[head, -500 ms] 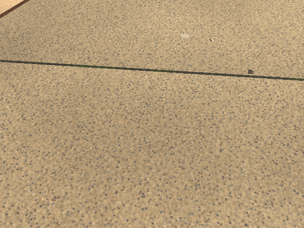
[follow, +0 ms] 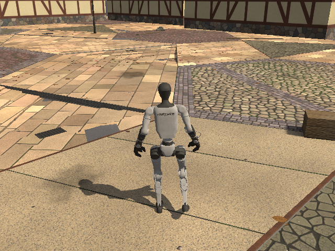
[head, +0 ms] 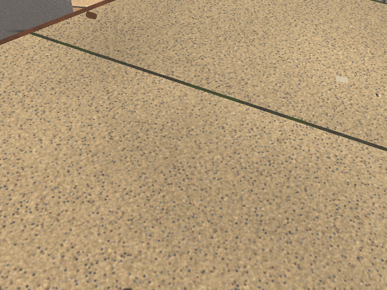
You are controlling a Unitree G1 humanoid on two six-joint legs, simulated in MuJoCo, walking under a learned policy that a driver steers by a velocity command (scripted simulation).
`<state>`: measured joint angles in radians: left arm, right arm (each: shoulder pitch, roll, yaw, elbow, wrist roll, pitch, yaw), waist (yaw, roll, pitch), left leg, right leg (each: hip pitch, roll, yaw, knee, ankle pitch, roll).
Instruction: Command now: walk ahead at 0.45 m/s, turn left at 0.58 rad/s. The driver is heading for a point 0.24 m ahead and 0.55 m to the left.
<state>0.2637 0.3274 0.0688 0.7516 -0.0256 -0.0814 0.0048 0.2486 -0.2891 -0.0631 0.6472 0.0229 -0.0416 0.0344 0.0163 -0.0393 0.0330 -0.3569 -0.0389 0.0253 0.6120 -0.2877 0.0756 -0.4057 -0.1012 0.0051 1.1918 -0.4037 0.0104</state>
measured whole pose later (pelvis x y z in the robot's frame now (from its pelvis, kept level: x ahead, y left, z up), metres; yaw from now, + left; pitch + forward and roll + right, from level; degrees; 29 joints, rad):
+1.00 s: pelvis +0.52 +0.14 +0.00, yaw +36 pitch +1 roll -1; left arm 0.24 0.31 0.05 0.77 -0.02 -0.09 0.00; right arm 0.17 -0.31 -0.07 0.63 0.02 -0.04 0.04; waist 0.02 -0.01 0.09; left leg -0.42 -0.07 0.01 0.59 -0.18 0.10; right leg -0.31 -0.05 0.00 1.19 -0.44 0.01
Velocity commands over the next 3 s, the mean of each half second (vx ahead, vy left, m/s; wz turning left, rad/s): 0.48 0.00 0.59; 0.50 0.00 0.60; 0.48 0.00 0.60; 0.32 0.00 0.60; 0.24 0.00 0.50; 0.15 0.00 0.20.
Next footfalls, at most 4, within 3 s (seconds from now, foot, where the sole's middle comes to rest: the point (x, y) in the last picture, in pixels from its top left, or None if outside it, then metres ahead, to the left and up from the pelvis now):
0.38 right None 0.42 -0.09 -0.76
0.90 left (116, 254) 0.58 0.27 -0.76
1.38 right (122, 171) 0.92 0.29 -0.76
1.88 left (39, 197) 0.79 0.59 -0.76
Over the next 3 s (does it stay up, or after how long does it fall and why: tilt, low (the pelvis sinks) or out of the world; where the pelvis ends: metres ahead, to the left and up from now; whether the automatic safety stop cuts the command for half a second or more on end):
stays up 0.88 0.76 0.01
